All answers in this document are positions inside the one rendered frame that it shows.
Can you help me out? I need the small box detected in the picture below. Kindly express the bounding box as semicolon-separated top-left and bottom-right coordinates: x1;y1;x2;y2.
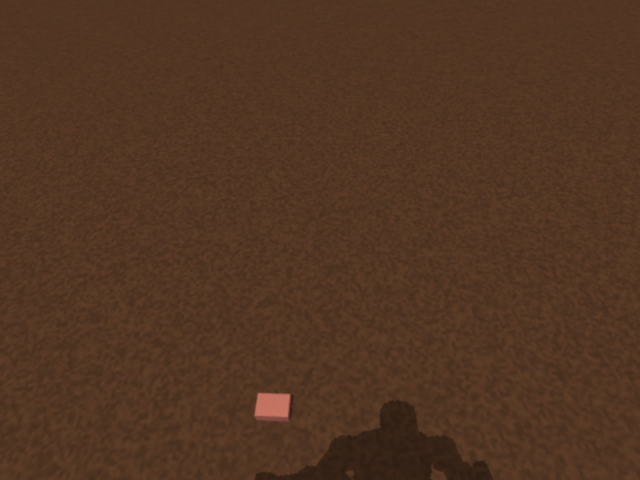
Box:
254;393;291;422

